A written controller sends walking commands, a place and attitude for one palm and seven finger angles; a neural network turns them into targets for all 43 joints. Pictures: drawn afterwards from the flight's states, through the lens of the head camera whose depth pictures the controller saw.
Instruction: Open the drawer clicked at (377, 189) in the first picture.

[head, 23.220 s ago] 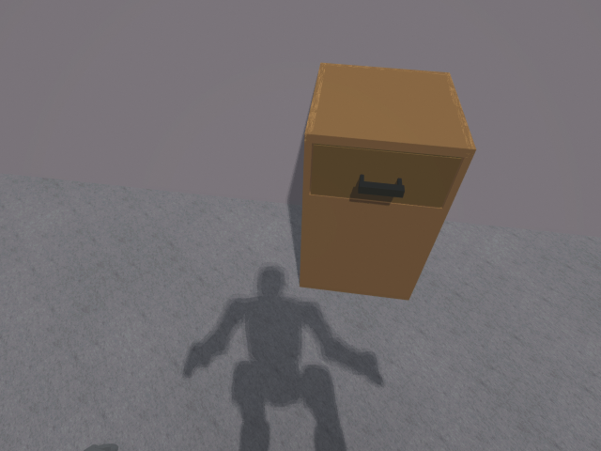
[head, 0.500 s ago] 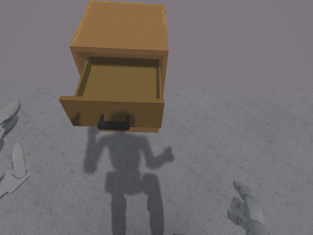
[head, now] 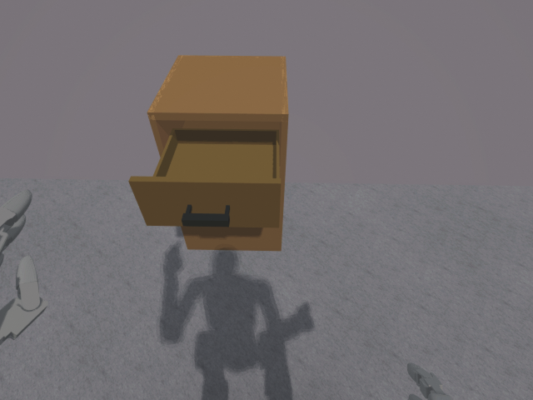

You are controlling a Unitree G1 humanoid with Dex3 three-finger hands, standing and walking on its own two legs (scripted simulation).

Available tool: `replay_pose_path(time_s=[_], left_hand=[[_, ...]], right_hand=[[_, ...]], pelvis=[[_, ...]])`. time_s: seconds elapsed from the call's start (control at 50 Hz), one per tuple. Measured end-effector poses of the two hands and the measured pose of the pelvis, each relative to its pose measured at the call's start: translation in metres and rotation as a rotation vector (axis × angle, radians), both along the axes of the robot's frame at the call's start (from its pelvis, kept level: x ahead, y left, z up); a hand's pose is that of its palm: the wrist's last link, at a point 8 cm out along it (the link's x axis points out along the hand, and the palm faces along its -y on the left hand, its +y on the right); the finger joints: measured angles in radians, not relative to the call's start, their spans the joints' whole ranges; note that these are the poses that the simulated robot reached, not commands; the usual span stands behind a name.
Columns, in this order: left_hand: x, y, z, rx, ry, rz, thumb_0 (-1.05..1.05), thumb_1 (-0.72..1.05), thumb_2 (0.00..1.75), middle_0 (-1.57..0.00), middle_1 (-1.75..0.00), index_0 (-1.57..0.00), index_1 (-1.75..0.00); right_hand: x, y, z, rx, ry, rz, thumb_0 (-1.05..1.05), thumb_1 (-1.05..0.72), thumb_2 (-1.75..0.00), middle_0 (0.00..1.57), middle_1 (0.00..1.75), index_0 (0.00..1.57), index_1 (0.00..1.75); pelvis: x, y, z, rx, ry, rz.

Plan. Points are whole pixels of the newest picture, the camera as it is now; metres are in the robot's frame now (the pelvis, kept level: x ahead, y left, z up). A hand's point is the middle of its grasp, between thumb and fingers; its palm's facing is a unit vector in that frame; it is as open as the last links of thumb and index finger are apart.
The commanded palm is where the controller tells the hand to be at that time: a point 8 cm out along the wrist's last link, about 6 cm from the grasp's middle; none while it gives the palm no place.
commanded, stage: stop stepping back and stand still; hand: left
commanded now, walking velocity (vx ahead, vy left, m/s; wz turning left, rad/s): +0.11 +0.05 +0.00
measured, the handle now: (207, 214) +0.61 +0.17 -0.16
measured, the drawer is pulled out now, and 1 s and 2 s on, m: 0.28 0.28 0.28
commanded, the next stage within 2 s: let the arm hang, fingers relaxed in 0.18 s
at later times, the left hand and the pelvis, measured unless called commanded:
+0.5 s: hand out of the picture +0.12 +0.20 -0.12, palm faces +0.07 -0.96 -0.28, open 7.4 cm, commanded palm none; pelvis -0.01 -0.01 +0.00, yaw +4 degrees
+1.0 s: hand out of the picture -0.04 +0.17 -0.16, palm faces +0.08 -0.98 -0.20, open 7.4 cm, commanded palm none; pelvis +0.00 +0.00 +0.02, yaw +3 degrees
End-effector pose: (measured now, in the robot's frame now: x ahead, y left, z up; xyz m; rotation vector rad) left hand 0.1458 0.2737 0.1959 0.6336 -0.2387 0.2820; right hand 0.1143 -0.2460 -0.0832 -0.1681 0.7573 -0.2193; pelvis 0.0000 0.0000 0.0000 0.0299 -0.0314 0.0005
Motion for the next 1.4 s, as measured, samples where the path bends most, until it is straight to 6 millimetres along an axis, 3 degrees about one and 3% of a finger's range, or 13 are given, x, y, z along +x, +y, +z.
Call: replay_pose_path(time_s=[0.08,0.2,0.3,0.34,0.38,0.42,0.48,0.56,0.7,0.82,0.92,1.14,1.4], left_hand=[[-0.009,0.001,-0.010,-0.069,-0.012,0.059,0.02,0.88,0.90,-0.21,-0.30,-0.21,-0.31],[-0.011,-0.011,-0.012,-0.156,-0.007,0.043,0.02,0.88,0.90,-0.21,-0.30,-0.21,-0.31],[-0.003,-0.010,-0.013,-0.114,-0.008,-0.015,0.02,0.88,0.90,-0.21,-0.30,-0.21,-0.31],[0.012,-0.001,-0.053,-0.143,0.151,0.010,0.01,0.89,0.90,-0.21,-0.30,-0.20,-0.30],[0.021,0.009,-0.113,-0.241,0.372,0.092,0.00,0.89,0.90,-0.21,-0.30,-0.20,-0.30],[0.015,0.009,-0.181,-0.345,0.600,0.177,0.00,0.89,0.90,-0.20,-0.30,-0.20,-0.30],[-0.025,-0.013,-0.264,-0.484,0.973,0.253,0.01,0.90,0.90,-0.20,-0.30,-0.19,-0.30],[-0.099,-0.058,-0.323,-0.621,1.335,0.284,0.01,0.91,0.90,-0.20,-0.30,-0.19,-0.30],[-0.190,-0.051,-0.329,-0.676,1.557,0.473,0.00,0.98,0.90,-0.21,-0.30,-0.20,-0.30],[-0.221,-0.048,-0.321,-0.666,1.658,0.538,0.01,0.94,0.90,-0.20,-0.30,-0.20,-0.30],[-0.213,-0.048,-0.320,-0.659,1.648,0.524,0.01,0.92,0.90,-0.20,-0.30,-0.20,-0.30],[-0.151,-0.057,-0.327,-0.658,1.518,0.415,0.01,0.91,0.90,-0.20,-0.30,-0.20,-0.30],[-0.144,-0.051,-0.325,-0.659,1.517,0.427,0.01,0.91,0.90,-0.20,-0.30,-0.20,-0.30]], right_hand=[[0.001,0.003,-0.011,0.022,0.058,0.045,0.01,-0.91,-0.90,0.20,0.30,0.20,0.30],[0.007,0.008,0.011,-0.004,0.051,0.078,0.01,-0.91,-0.90,0.21,0.30,0.20,0.30],[0.023,0.009,0.018,-0.035,-0.017,0.108,0.01,-0.91,-0.90,0.21,0.30,0.20,0.30],[0.027,0.008,0.006,-0.016,0.022,0.150,0.01,-0.91,-0.90,0.21,0.30,0.20,0.30],[0.027,0.008,-0.009,-0.007,0.091,0.181,0.01,-0.91,-0.90,0.21,0.30,0.20,0.30],[0.024,0.009,-0.023,0.010,0.145,0.190,0.01,-0.91,-0.90,0.20,0.30,0.20,0.30],[0.008,0.011,-0.031,0.038,0.224,0.160,0.01,-0.91,-0.90,0.20,0.30,0.20,0.30],[-0.028,0.013,-0.036,0.044,0.367,0.121,0.01,-0.91,-0.90,0.20,0.30,0.20,0.30],[-0.096,0.005,-0.040,0.022,0.641,0.074,0.01,-0.92,-0.90,0.21,0.30,0.20,0.30],[-0.127,0.009,-0.042,0.036,0.736,0.034,0.01,-0.92,-0.90,0.20,0.30,0.20,0.30],[-0.135,0.022,-0.046,0.071,0.746,0.021,0.00,-0.91,-0.90,0.20,0.30,0.20,0.30],[-0.121,0.052,-0.052,0.141,0.684,0.018,0.00,-0.91,-0.90,0.20,0.30,0.20,0.30],[-0.115,0.048,-0.051,0.125,0.688,0.001,0.00,-0.91,-0.90,0.20,0.30,0.20,0.30]], pelvis=[[-0.007,-0.005,-0.001,-0.017,-0.009,0.009],[-0.007,-0.007,0.013,0.008,0.016,0.010],[-0.009,-0.001,0.008,-0.020,0.027,0.026],[-0.010,0.001,0.006,-0.021,0.039,0.061],[-0.009,0.000,0.003,-0.015,0.045,0.086],[-0.009,-0.004,-0.004,0.005,0.036,0.083],[-0.009,-0.007,-0.002,-0.008,0.011,0.078],[-0.007,-0.010,0.004,-0.021,0.002,0.066],[-0.004,-0.011,0.012,-0.040,0.009,0.070],[-0.001,-0.005,0.015,-0.039,0.008,0.065],[0.002,-0.002,0.016,-0.035,0.004,0.058],[0.007,0.002,0.015,-0.030,0.003,0.050],[0.015,0.005,0.016,-0.029,0.007,0.048]])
